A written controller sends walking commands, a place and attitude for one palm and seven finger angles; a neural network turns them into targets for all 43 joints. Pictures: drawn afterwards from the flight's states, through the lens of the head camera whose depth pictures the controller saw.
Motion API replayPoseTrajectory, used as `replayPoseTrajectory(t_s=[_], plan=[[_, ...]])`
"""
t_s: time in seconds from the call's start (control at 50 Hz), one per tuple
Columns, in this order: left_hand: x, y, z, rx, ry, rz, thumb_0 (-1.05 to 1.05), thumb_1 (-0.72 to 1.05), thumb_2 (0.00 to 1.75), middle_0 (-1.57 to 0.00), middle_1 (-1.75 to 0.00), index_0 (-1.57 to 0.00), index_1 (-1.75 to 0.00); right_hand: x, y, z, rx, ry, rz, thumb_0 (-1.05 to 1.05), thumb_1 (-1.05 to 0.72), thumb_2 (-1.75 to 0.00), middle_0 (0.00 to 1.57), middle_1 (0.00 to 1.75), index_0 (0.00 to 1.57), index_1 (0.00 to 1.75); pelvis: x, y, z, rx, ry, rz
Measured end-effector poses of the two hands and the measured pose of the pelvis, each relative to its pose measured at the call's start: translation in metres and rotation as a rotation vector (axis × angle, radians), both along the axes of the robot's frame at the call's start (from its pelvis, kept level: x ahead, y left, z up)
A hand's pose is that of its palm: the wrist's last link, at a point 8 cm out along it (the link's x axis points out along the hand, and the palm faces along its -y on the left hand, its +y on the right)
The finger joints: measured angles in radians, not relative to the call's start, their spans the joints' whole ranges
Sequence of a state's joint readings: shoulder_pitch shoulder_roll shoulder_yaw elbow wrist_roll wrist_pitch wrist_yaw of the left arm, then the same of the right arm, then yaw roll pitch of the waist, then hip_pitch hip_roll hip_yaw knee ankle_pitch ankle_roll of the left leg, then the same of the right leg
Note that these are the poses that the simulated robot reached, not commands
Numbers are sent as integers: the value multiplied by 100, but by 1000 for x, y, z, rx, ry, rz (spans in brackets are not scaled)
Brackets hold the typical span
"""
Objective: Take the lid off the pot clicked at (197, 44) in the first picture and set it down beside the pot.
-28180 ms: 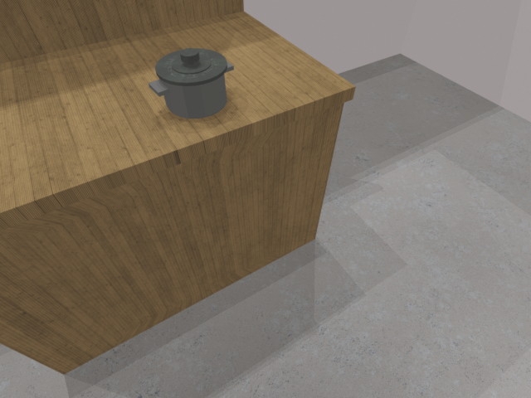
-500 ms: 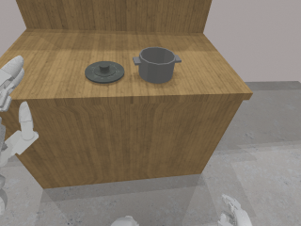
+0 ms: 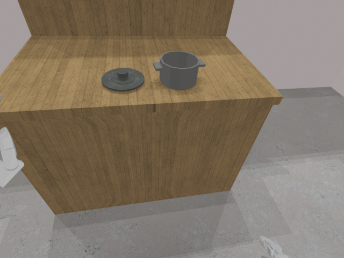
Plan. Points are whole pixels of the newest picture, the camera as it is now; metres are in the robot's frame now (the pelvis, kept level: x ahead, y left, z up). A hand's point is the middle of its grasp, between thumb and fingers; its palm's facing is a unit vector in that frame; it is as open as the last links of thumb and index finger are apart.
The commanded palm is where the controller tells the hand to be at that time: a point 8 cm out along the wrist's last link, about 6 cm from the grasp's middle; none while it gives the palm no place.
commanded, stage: stop stepping back and stand still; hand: left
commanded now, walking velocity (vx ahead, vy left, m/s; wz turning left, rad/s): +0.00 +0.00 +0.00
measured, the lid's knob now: (122, 73) +0.74 +0.23 +0.06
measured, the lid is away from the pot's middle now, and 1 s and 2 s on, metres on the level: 0.22 0.22 0.22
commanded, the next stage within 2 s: let the arm hang, fingers relaxed in 0.16 s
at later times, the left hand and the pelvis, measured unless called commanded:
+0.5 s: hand out of the picture +0.14 +0.20 -0.14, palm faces +0.08 -0.96 -0.26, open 7.4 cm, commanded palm none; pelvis +0.02 -0.01 -0.01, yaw +3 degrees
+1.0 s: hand out of the picture -0.01 +0.16 -0.16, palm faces +0.07 -0.98 -0.21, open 7.4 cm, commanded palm none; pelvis +0.03 -0.01 +0.01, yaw +3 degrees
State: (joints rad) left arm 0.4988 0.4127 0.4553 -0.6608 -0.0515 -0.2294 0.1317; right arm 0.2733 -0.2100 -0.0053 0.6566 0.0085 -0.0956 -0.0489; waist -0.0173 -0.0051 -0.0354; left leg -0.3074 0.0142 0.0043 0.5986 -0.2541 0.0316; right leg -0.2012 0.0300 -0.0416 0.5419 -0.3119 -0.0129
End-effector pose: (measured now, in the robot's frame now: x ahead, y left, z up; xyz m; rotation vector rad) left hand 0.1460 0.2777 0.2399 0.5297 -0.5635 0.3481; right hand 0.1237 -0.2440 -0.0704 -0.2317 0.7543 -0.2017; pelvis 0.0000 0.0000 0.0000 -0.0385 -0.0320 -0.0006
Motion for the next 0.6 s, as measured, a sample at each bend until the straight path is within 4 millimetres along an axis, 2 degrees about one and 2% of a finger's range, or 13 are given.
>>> replayPoseTrajectory(t_s=[0.1,0.26,0.28,0.3,0.32,0.36,0.4,0.46,0.5,0.54,0.56,0.6], plan=[[13,4,-7,-23,48,27,2,88,90,-21,-30,-21,-30,14,9,11,19,-55,10,1,-91,-89,20,30,21,30,3,0,5,28,9,-8],[20,-20,-1,55,119,-27,2,88,90,-21,-30,-21,-30,45,19,12,65,-66,87,1,-91,-89,20,30,21,30,12,-9,10,19,30,-2],[24,-19,-8,68,140,-32,2,88,90,-21,-30,-21,-30,49,17,9,74,-67,100,1,-91,-89,20,30,21,30,13,-9,9,18,39,6],[32,-16,-25,58,207,-27,1,89,90,-20,-30,-21,-30,52,14,3,81,-54,115,1,-91,-89,20,30,21,30,13,-8,7,21,48,17],[42,-9,-51,18,308,-9,1,89,90,-20,-30,-21,-30,54,10,-6,84,-30,121,1,-91,-89,20,30,21,30,13,-7,4,23,54,26],[56,4,-121,-115,563,57,0,89,90,-20,-30,-20,-30,55,1,-23,83,30,111,0,-90,-89,20,30,21,30,14,-4,-2,18,59,44],[53,9,-199,-269,839,132,0,90,90,-20,-30,-20,-30,49,-6,-35,72,91,89,0,-91,-89,20,30,21,30,16,-3,-6,21,51,56],[18,-7,-301,-453,1230,191,1,90,90,-19,-30,-19,-30,29,-15,-42,44,175,43,0,-91,-89,20,30,21,30,20,-4,-9,26,27,56],[-18,-30,-349,-537,1460,190,1,91,90,-19,-30,-19,-30,9,-18,-42,23,242,9,0,-91,-89,20,30,21,30,22,-5,-8,31,16,49],[-58,-55,-378,-609,1650,172,2,91,90,-19,-30,-19,-30,-15,-19,-42,6,327,-14,0,-91,-89,20,30,21,30,22,-6,-5,31,15,45],[-76,-63,-386,-645,1715,187,2,92,90,-19,-30,-19,-30,-28,-19,-42,-1,376,-22,0,-91,-89,20,30,20,30,23,-7,-3,30,16,45],[-110,-64,-392,-687,1803,247,1,97,90,-20,-30,-20,-30,-52,-18,-42,-8,479,-31,0,-91,-89,20,30,20,30,23,-10,1,27,23,50]])
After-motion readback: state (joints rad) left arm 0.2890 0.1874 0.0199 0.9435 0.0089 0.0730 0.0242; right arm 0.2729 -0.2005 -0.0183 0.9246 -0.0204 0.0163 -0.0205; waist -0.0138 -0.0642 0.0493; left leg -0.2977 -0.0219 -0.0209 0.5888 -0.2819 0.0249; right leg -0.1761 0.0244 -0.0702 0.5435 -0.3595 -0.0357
